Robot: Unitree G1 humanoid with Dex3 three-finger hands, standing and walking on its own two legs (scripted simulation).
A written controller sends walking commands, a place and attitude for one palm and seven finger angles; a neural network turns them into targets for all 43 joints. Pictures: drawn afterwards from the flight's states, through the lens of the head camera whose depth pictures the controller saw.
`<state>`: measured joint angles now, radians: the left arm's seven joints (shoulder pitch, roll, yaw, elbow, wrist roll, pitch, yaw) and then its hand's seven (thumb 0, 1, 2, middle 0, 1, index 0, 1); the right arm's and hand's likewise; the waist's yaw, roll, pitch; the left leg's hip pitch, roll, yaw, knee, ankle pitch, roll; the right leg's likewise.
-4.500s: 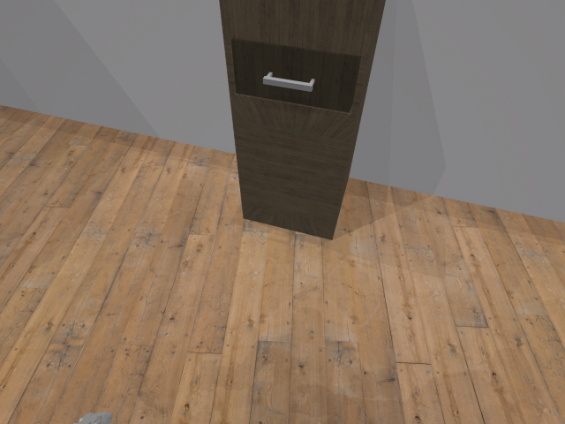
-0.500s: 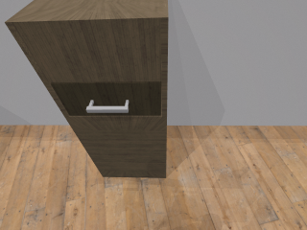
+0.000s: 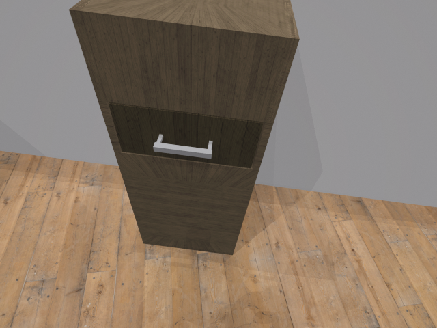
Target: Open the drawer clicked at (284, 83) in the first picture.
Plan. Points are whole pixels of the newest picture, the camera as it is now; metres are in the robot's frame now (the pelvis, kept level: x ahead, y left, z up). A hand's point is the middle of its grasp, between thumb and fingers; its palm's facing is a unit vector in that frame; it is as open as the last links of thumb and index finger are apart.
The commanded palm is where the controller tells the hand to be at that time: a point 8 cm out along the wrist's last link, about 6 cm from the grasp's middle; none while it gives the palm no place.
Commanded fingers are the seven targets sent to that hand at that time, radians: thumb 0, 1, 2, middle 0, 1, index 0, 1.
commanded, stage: come to a stop and stand still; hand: left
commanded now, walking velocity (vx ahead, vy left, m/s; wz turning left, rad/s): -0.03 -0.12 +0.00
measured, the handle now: (184, 145) +0.55 +0.14 -0.04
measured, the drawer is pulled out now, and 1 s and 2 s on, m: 0.00 0.00 0.00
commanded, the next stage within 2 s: look again from close up in 0.68 s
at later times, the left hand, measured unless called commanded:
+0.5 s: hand out of the picture +0.01 +0.10 -0.18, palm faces +0.04 -0.97 -0.23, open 7.2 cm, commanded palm none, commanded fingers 0.00 0.90 0.90 -0.20 -0.30 -0.20 -0.30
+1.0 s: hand out of the picture -0.03 +0.10 -0.19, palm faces +0.04 -0.99 -0.15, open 7.4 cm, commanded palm none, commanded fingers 0.00 0.90 0.90 -0.20 -0.30 -0.20 -0.30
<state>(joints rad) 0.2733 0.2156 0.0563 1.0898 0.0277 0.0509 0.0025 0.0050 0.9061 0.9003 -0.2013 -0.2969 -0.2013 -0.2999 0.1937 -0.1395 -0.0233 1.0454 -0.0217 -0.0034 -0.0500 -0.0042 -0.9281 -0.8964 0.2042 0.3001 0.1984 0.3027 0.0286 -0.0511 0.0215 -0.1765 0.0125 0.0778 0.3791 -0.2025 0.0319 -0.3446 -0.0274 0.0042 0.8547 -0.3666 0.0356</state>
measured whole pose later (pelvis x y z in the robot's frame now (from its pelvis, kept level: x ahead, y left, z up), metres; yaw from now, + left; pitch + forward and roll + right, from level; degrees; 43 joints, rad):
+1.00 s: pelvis -0.01 -0.05 -0.01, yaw +0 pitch -2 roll -1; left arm 0.35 0.11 -0.01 1.11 0.02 -0.01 0.05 0.01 0.90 0.90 -0.21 -0.30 -0.21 -0.30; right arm 0.24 -0.16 -0.02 1.04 -0.01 -0.02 -0.04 0.01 -0.92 -0.90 0.20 0.30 0.19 0.30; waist 0.01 0.00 0.03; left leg -0.24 0.03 0.05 0.57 -0.30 0.01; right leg -0.15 0.01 -0.07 0.53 -0.34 -0.02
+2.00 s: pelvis +0.04 -0.04 -0.01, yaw -1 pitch +0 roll +0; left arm 0.36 0.10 -0.01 1.11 0.02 -0.01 0.04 0.00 0.90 0.90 -0.20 -0.30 -0.20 -0.30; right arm 0.26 -0.14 0.00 1.12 -0.01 -0.02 -0.07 0.02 -0.94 -0.90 0.20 0.30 0.20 0.30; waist 0.02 -0.02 0.03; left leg -0.18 0.01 0.11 0.52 -0.33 0.02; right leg -0.15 -0.02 -0.07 0.52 -0.37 -0.01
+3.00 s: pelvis +0.00 -0.06 -0.01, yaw +2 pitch -1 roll +0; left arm 0.37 0.13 0.00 1.06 0.02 -0.02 0.04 0.01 0.90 0.90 -0.20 -0.30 -0.20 -0.30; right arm 0.33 -0.15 -0.01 1.05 -0.02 -0.01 -0.04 0.00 -0.91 -0.90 0.20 0.30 0.20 0.30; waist -0.01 0.03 -0.01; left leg -0.25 0.04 0.06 0.54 -0.27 0.00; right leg -0.17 0.01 -0.12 0.50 -0.31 -0.05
